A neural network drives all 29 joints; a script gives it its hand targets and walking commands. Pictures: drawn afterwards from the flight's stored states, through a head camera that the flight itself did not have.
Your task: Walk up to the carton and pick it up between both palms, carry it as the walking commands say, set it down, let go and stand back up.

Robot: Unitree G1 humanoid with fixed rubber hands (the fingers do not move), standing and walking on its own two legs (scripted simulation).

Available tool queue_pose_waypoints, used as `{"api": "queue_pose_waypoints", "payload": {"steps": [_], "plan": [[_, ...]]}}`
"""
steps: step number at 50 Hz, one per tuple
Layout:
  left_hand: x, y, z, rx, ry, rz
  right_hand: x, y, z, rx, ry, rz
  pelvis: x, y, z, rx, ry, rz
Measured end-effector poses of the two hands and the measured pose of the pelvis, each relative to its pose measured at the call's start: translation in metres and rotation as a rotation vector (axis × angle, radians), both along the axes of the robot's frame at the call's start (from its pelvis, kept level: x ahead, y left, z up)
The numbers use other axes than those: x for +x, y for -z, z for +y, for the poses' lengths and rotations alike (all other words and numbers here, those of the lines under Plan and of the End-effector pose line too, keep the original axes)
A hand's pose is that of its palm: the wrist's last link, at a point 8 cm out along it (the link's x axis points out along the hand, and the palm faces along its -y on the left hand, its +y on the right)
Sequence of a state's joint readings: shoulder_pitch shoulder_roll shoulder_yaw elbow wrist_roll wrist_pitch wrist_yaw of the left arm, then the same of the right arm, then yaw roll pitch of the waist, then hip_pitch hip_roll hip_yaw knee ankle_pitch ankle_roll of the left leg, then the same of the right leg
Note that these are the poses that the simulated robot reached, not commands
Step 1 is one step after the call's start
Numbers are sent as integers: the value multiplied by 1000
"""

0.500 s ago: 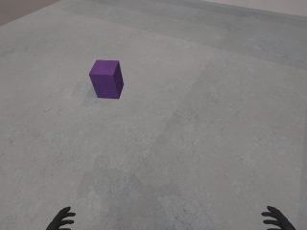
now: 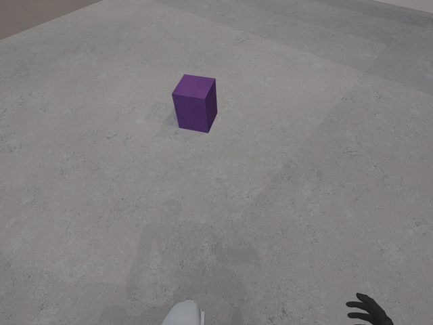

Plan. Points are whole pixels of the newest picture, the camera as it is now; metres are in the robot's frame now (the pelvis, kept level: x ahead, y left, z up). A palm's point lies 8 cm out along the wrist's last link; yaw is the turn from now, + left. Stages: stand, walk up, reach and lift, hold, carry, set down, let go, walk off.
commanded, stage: walk up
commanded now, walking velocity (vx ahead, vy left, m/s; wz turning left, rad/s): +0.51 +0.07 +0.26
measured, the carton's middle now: (196, 104) +1.42 +0.30 -0.64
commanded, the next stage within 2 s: none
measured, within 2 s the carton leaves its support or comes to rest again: neither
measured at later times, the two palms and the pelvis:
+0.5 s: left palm (139, 198) +0.40 +0.27 -0.12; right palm (353, 307) +0.18 -0.23 -0.14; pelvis +0.23 +0.03 -0.01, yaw +5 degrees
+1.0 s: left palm (135, 219) +0.34 +0.27 -0.12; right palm (287, 132) +0.67 -0.14 -0.13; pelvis +0.48 +0.06 +0.00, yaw +6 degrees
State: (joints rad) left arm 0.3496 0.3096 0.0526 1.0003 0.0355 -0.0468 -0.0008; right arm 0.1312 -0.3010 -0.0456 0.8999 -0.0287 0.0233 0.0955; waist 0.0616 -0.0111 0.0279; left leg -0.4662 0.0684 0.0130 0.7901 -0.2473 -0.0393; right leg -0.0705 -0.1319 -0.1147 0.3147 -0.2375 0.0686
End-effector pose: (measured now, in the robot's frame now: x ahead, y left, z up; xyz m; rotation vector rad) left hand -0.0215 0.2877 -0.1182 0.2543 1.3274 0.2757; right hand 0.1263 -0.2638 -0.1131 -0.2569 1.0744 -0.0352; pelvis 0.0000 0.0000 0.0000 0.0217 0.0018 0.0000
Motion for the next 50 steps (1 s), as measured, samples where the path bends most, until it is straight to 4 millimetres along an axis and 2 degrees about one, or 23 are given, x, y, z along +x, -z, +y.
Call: {"api": "queue_pose_waypoints", "payload": {"steps": [3, 5, 7, 9, 13, 16, 18, 20, 23, 26, 28, 30, 35, 38, 41, 43, 46, 50], "plan": [[-10, 12, 10, -43, -54, 52, 42, 3, 36, 10, -49, -28, 22, 6, 20, -13, -26, 6], [-9, 29, 20, -72, -69, 89, 67, 10, 54, -10, -56, -68, 39, 19, 37, -35, -32, 9], [8, 41, 27, -89, -59, 102, 71, 15, 64, -32, -34, -70, 51, 26, 47, -31, -39, 5], [47, 41, 31, -103, -40, 52, 56, 15, 66, -49, 1, -6, 66, 21, 52, -33, -40, 0], [148, 30, 33, -131, 21, -101, 21, 10, 64, -67, 82, 140, 101, 7, 57, -36, -57, -6], [220, 20, 28, -145, 70, -186, 9, 7, 61, -70, 138, 213, 129, 2, 56, -40, -68, -8], [267, 14, 22, -153, 102, -236, 7, 7, 59, -68, 168, 254, 148, 1, 53, -39, -75, -8], [313, 8, 13, -159, 133, -283, 12, 9, 56, -64, 192, 287, 169, 2, 48, -35, -80, -7], [380, 2, -4, -157, 169, -343, 30, 17, 47, -56, 218, 326, 205, 7, 38, -27, -88, 0], [437, 1, -20, -131, 183, -390, 62, 34, 31, -47, 220, 362, 247, 19, 24, -24, -93, 12], [459, 7, -23, -88, 174, -407, 91, 49, 18, -44, 196, 382, 273, 30, 13, -18, -93, 19], [455, 10, -23, -60, 151, -352, 134, 54, 11, -35, 170, 345, 292, 29, 7, -18, -93, 20], [399, 5, -18, -31, 12, -140, 261, 41, 9, -7, 69, 195, 342, 9, 2, -3, -90, 5], [366, -1, -21, -26, -69, -27, 321, 36, 17, 18, 19, 151, 370, 3, 5, 10, -82, -3], [342, -6, -26, -35, -136, 70, 374, 32, 31, 46, -11, 114, 398, 0, 12, 18, -83, -12], [335, -8, -28, -44, -178, 117, 409, 29, 45, 65, -34, 88, 416, -1, 18, 20, -88, -16], [335, -9, -30, -66, -229, 168, 463, 25, 73, 94, -75, 41, 444, -1, 32, 21, -92, -18], [358, -1, -22, -115, -264, 216, 540, 19, 121, 126, -118, -50, 485, 5, 55, 9, -98, -6]]}}
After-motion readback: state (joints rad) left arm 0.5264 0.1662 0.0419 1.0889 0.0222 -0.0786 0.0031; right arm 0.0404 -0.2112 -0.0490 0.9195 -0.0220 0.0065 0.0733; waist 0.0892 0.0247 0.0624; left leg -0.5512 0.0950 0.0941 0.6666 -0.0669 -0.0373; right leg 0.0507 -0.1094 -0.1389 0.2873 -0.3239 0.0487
